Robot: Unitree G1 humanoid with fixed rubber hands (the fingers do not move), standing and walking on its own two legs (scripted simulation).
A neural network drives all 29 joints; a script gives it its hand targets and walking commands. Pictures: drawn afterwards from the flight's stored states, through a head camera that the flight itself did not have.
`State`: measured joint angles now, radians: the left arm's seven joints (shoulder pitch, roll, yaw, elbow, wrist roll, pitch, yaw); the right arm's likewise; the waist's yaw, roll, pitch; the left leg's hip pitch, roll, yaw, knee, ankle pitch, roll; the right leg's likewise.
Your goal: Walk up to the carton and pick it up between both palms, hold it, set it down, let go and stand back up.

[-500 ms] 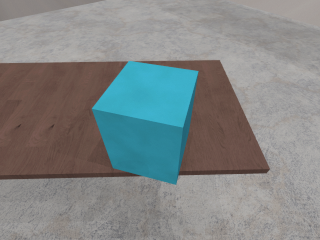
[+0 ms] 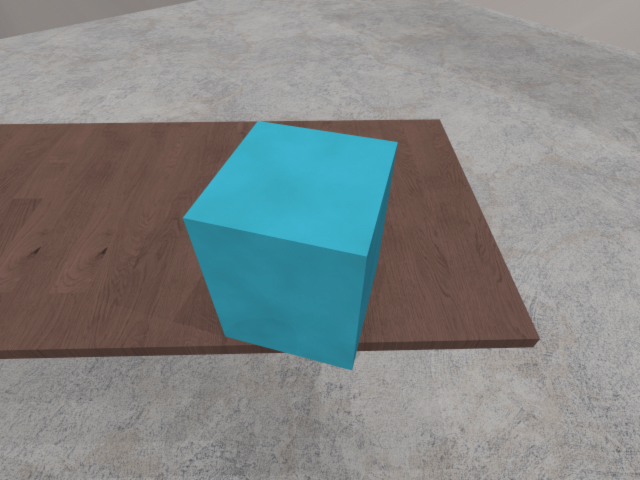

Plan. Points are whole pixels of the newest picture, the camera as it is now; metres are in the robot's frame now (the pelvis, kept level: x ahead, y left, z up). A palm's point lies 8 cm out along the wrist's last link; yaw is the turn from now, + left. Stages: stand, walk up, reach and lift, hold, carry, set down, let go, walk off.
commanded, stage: stand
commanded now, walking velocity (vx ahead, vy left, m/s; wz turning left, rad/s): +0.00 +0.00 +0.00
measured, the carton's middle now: (305, 246) +0.42 +0.01 +0.07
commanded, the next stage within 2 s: none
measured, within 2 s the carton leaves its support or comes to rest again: neither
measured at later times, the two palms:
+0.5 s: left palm out of the picture +0.07 +0.31 -0.11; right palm out of the picture +0.03 -0.26 -0.13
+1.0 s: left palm out of the picture +0.07 +0.31 -0.11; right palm out of the picture +0.03 -0.26 -0.13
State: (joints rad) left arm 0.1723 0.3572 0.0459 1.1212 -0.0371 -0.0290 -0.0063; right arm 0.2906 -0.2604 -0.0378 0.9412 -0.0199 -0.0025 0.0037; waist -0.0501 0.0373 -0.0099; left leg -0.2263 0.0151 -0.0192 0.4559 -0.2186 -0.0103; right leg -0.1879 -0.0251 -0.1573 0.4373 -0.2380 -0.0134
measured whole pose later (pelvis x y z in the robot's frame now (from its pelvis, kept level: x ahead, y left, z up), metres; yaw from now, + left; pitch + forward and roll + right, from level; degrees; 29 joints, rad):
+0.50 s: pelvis +0.00 +0.00 +0.00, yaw +0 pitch +0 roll +0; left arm 0.17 0.36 0.05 1.12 -0.04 -0.03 -0.01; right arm 0.29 -0.26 -0.04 0.94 -0.02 0.00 0.00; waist -0.05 0.04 -0.01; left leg -0.23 0.02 -0.02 0.45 -0.22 -0.01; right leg -0.19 -0.03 -0.16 0.43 -0.24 -0.01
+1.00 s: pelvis +0.00 +0.00 +0.00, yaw +0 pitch +0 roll +0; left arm 0.17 0.36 0.05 1.12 -0.04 -0.03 -0.01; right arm 0.28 -0.26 -0.04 0.94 -0.02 0.00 0.00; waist -0.05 0.03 -0.01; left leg -0.23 0.02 -0.02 0.45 -0.22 -0.01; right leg -0.19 -0.03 -0.16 0.43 -0.24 -0.01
